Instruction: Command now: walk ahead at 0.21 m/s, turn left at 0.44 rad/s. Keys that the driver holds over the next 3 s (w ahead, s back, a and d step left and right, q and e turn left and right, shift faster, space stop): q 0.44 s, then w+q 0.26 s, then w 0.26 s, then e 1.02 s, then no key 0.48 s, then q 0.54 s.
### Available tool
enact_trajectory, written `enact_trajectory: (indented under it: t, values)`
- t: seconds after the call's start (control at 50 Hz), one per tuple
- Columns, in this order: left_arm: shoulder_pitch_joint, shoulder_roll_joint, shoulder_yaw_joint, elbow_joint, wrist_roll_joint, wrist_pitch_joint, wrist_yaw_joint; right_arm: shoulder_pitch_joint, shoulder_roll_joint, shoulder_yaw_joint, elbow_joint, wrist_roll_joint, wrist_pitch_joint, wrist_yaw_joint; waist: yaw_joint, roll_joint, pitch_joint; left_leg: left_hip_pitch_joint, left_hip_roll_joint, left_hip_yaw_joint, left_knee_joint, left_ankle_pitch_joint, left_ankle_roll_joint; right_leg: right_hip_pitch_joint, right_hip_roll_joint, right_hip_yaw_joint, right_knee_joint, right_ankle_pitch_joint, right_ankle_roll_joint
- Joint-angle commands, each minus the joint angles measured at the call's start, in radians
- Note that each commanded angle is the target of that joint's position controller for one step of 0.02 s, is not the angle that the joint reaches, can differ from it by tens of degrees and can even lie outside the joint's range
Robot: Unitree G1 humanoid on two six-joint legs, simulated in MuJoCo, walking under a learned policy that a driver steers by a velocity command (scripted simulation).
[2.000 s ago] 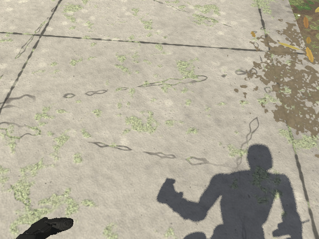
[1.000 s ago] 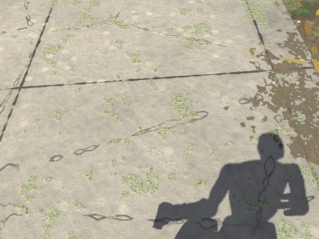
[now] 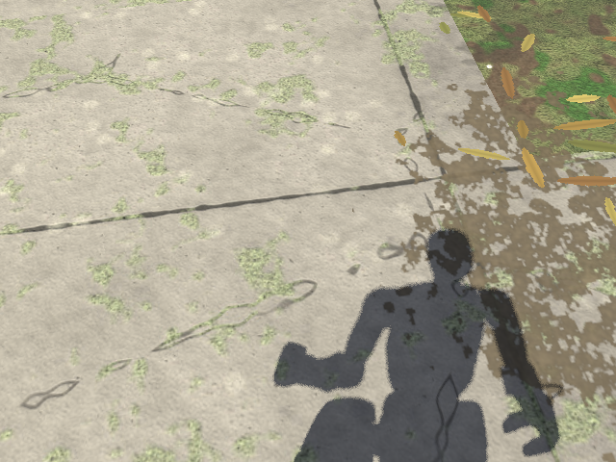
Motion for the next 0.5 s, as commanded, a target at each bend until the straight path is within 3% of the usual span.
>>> enact_trajectory:
  t: [0.02, 0.06, 0.14, 0.24, 0.26, 0.28, 0.3, 0.32, 0.34, 0.36, 0.38, 0.4, 0.44, 0.5]
  values:
    - [-0.052, 0.123, 0.038, -0.038, 0.006, -0.024, 0.011, 0.064, -0.025, -0.016, -0.071, -0.005, 0.031, -0.005, -0.026, -0.152, -0.08, -0.045, 0.047, -0.016, -0.038, 0.09, -0.02, 0.065, -0.274, 0.111, -0.197, 0.524, -0.182]
    - [-0.06, 0.14, 0.046, -0.023, 0.0, -0.018, 0.026, 0.012, -0.016, -0.013, -0.109, -0.017, 0.036, 0.003, -0.02, -0.138, -0.074, -0.046, 0.056, -0.008, -0.163, 0.179, -0.024, 0.073, -0.272, 0.057, -0.206, 0.504, -0.185]
    - [-0.062, 0.176, 0.057, -0.004, -0.018, 0.01, 0.041, -0.08, -0.026, -0.011, -0.168, -0.019, 0.04, 0.038, 0.01, -0.112, -0.09, 0.016, 0.047, 0.032, -0.356, 0.304, -0.007, 0.114, -0.276, -0.017, -0.186, 0.464, -0.175]
    - [-0.049, 0.216, 0.075, 0.014, -0.054, 0.042, 0.033, -0.146, -0.071, -0.035, -0.247, -0.018, 0.062, 0.06, 0.017, -0.114, -0.083, 0.041, 0.011, 0.082, -0.493, 0.18, 0.052, 0.198, -0.314, -0.023, -0.034, 0.43, -0.133]
    - [-0.054, 0.212, 0.074, 0.016, -0.061, 0.048, 0.033, -0.121, -0.079, -0.043, -0.25, -0.018, 0.062, 0.059, -0.004, -0.105, -0.097, 0.105, -0.016, 0.104, -0.571, 0.219, 0.074, 0.193, -0.292, -0.048, 0.047, 0.45, -0.104]
    - [-0.016, 0.191, 0.07, 0.03, -0.058, 0.051, 0.032, -0.055, -0.115, -0.061, -0.238, -0.023, 0.059, 0.049, -0.029, -0.055, -0.139, 0.237, -0.053, 0.103, -0.661, 0.349, 0.108, 0.157, -0.236, -0.085, 0.195, 0.454, -0.057]
    - [0.022, 0.159, 0.059, 0.018, -0.025, 0.048, 0.029, 0.026, -0.236, -0.096, -0.239, -0.025, 0.056, 0.023, -0.043, 0.141, -0.211, 0.452, 0.097, -0.131, -0.7, 0.817, 0.189, -0.02, -0.142, -0.133, 0.469, 0.195, 0.031]
    - [0.046, 0.105, 0.034, -0.015, 0.024, 0.05, 0.026, 0.002, -0.295, -0.092, -0.276, -0.04, 0.049, 0.011, 0.014, 0.304, -0.284, 0.618, 0.321, -0.486, -0.672, 1.095, 0.414, -0.311, 0.024, -0.045, 0.788, -0.571, 0.111]
    - [0.008, 0.146, 0.042, -0.008, -0.002, 0.052, 0.022, 0.007, -0.236, -0.075, -0.285, -0.042, 0.032, 0.025, -0.046, 0.158, -0.397, 0.613, 0.34, -0.525, -0.735, 0.91, 0.472, -0.359, 0.025, 0.152, 0.89, -0.563, 0.108]
    - [-0.05, 0.172, 0.047, -0.022, -0.032, 0.056, 0.023, -0.037, -0.205, -0.067, -0.282, -0.035, 0.019, 0.031, -0.038, 0.094, -0.313, 0.543, 0.29, -0.44, -0.767, 0.73, 0.419, -0.397, -0.004, 0.166, 0.884, -0.48, 0.089]
    - [-0.063, 0.168, 0.049, -0.015, -0.026, 0.062, 0.034, -0.09, -0.171, -0.06, -0.278, -0.016, 0.017, 0.026, -0.011, 0.029, -0.234, 0.47, 0.227, -0.365, -0.779, 0.586, 0.342, -0.407, -0.032, 0.169, 0.814, -0.395, 0.081]
    - [-0.073, 0.172, 0.053, -0.01, -0.013, 0.07, 0.047, -0.134, -0.144, -0.049, -0.285, -0.008, 0.023, 0.018, 0.006, 0.022, -0.194, 0.395, 0.191, -0.322, -0.792, 0.52, 0.3, -0.382, -0.045, 0.171, 0.745, -0.336, 0.084]
    - [-0.048, 0.157, 0.051, -0.004, -0.008, 0.078, 0.048, -0.178, -0.144, -0.046, -0.302, -0.027, 0.035, 0.003, 0.04, 0.065, -0.184, 0.286, 0.137, -0.269, -0.806, 0.534, 0.279, -0.277, -0.015, 0.15, 0.677, -0.257, 0.098]
    - [-0.048, 0.124, 0.037, -0.002, -0.018, 0.069, 0.039, -0.14, -0.151, -0.052, -0.298, -0.016, 0.033, -0.01, 0.021, 0.077, -0.21, 0.274, 0.1, -0.294, -0.859, 0.121, 0.279, -0.225, 0.002, 0.147, 0.48, -0.193, 0.103]
Next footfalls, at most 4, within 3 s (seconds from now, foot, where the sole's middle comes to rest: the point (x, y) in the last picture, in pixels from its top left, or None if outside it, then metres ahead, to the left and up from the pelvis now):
0.30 left None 0.18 0.14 -0.78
0.70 right None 0.25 -0.08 -0.78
1.10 left None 0.36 0.29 -0.78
1.56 right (304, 458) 0.46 0.05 -0.78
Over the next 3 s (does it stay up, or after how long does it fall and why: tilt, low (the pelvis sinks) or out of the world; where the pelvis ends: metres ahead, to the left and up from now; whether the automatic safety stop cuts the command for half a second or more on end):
stays up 0.37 0.19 0.00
